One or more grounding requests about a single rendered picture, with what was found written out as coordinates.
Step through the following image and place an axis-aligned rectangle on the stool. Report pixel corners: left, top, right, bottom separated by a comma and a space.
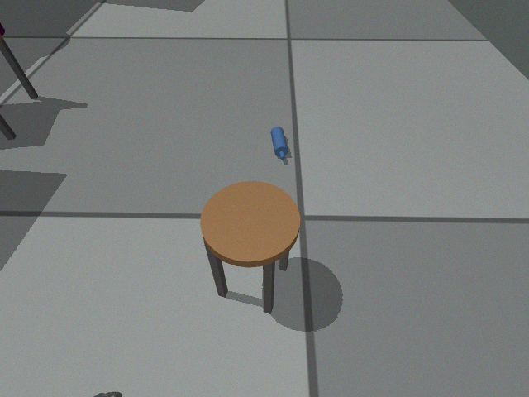
200, 181, 300, 314

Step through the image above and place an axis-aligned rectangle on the chair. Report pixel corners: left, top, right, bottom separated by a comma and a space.
0, 34, 38, 140

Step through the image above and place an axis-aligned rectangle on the bottle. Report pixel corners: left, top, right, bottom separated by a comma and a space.
271, 127, 288, 160

